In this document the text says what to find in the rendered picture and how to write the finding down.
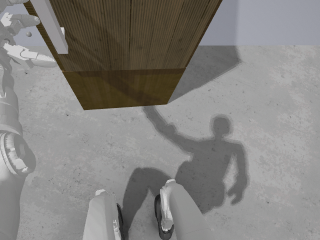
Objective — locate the left robot hand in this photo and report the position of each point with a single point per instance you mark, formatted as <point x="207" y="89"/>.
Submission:
<point x="9" y="27"/>

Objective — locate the robot right foot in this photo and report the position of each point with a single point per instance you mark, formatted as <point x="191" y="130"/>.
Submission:
<point x="164" y="234"/>

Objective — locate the left robot forearm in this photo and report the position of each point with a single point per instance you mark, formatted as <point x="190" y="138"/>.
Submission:
<point x="9" y="107"/>

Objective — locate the robot right thigh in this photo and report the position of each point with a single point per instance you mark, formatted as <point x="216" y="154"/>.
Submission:
<point x="189" y="223"/>

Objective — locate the cupboard door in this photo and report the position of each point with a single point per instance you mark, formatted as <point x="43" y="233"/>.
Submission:
<point x="109" y="35"/>

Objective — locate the left robot upper arm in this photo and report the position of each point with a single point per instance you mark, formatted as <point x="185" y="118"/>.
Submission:
<point x="16" y="161"/>

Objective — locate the handle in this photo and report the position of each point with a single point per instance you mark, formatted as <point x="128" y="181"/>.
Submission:
<point x="48" y="18"/>

